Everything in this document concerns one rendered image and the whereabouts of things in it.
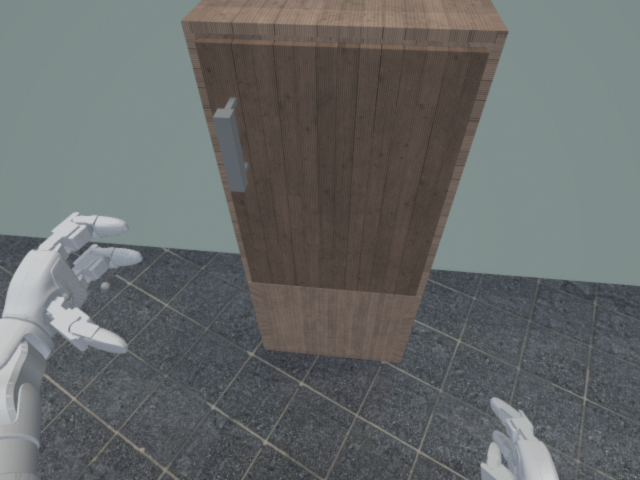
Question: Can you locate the robot right hand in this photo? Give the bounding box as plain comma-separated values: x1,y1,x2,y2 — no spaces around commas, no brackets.
481,397,559,480

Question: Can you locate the robot left hand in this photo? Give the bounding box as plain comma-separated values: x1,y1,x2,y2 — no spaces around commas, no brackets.
2,212,143,354

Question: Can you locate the cupboard door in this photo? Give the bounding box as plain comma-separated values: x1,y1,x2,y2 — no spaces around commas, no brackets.
195,38,490,296

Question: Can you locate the robot left forearm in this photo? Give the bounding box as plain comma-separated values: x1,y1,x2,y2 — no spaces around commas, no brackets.
0,318,55,480

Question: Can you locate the handle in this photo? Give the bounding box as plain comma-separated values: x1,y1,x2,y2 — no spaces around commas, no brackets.
213,97,249,192

